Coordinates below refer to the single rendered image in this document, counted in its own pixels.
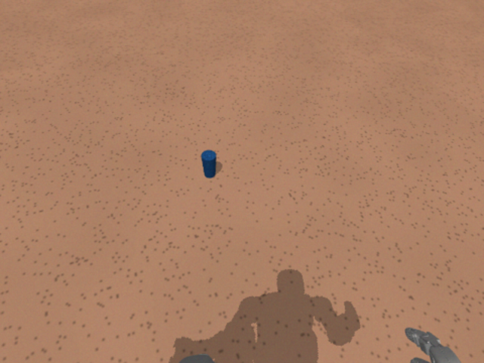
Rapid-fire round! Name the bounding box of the cup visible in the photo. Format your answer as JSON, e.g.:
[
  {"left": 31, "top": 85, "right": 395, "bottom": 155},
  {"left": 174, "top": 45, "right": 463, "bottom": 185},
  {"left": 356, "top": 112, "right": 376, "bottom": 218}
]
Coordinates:
[{"left": 201, "top": 150, "right": 216, "bottom": 178}]

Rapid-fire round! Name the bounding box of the right robot hand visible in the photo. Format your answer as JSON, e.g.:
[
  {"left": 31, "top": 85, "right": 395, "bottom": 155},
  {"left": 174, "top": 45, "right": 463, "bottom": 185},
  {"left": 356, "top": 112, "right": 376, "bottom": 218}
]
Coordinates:
[{"left": 405, "top": 327, "right": 461, "bottom": 363}]

